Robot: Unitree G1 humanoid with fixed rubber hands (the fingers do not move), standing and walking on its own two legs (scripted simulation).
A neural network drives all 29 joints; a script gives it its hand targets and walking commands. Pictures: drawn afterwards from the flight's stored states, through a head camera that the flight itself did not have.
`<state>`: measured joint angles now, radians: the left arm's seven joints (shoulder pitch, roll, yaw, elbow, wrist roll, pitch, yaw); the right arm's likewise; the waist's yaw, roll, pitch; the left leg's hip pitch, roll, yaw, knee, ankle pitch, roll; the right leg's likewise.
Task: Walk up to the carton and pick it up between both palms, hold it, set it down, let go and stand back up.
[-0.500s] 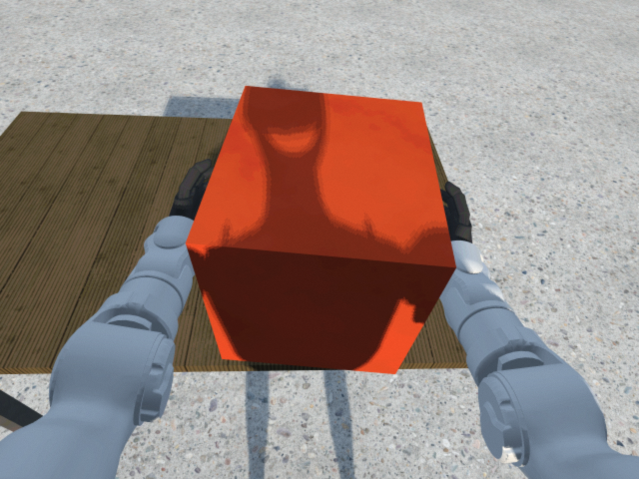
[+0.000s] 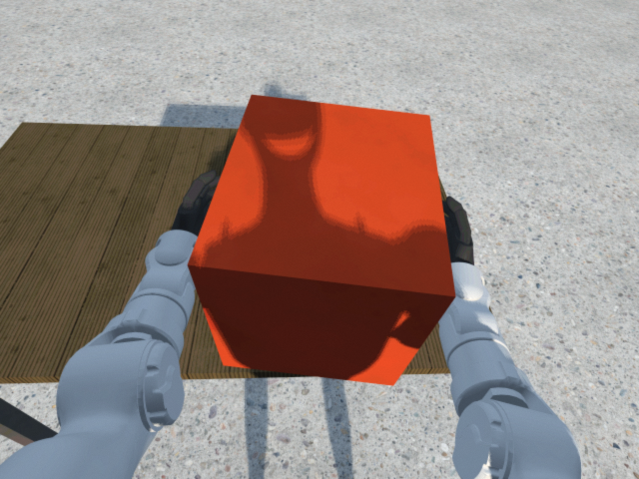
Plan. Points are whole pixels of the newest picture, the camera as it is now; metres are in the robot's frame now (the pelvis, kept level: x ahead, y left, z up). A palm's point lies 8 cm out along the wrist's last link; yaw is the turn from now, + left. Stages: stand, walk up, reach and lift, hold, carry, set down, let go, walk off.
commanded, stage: reach and lift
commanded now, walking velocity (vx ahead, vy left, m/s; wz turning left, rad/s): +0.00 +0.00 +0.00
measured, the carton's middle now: (324, 243) +0.44 -0.04 +0.04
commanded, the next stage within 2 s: none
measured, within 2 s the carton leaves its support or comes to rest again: leaves its support in 0.50 s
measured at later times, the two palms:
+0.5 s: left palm (188, 228) +0.43 +0.15 +0.09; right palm (452, 259) +0.37 -0.20 +0.08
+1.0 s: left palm (168, 239) +0.40 +0.17 +0.10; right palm (445, 269) +0.35 -0.18 +0.08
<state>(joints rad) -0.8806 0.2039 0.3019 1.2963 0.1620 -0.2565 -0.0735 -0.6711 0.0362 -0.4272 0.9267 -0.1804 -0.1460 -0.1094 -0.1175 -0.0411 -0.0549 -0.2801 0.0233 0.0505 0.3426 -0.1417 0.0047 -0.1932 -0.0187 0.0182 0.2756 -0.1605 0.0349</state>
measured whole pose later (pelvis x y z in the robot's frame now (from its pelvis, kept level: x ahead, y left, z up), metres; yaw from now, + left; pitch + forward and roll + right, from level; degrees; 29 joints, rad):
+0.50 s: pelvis +0.02 -0.01 +0.00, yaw +1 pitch +4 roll -1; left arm -0.76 0.17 0.31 1.08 0.24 -0.15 -0.12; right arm -0.58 0.07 -0.42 0.90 -0.24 -0.25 -0.14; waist -0.10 -0.03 -0.06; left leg -0.21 0.03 0.03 0.28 -0.13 -0.01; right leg -0.12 -0.01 -0.01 0.22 -0.15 0.03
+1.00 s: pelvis -0.03 -0.01 +0.00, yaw +1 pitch +2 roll +0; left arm -0.94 0.14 0.37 1.07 0.31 0.06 -0.11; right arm -0.69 0.01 -0.48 0.96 -0.21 -0.19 -0.10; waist -0.02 -0.09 0.03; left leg -0.22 0.01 0.05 0.22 -0.07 0.03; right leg -0.17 -0.03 0.00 0.25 -0.13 0.03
